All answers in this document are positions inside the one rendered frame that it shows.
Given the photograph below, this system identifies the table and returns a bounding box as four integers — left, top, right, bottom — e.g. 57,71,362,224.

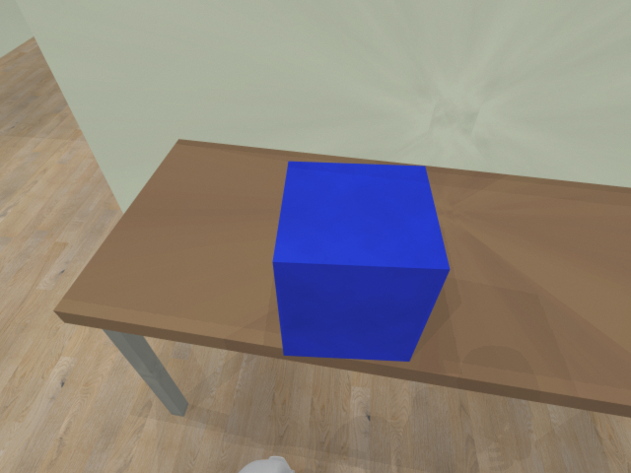
53,139,631,418

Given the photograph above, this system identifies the left robot shin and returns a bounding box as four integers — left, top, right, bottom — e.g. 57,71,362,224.
268,456,291,469

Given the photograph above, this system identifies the carton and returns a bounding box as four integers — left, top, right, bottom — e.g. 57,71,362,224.
273,162,450,362

